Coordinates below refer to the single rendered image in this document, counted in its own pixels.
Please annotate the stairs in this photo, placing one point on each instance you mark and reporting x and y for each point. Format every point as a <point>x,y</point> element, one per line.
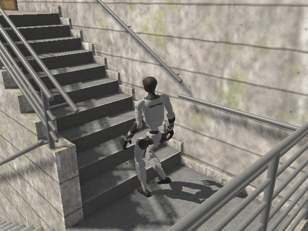
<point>15,227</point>
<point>106,171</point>

